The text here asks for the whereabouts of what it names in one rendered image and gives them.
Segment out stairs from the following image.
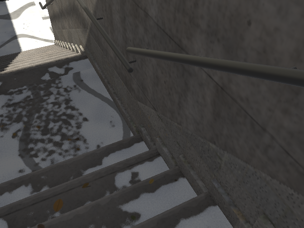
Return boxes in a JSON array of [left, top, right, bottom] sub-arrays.
[[0, 134, 233, 228], [0, 44, 82, 75]]

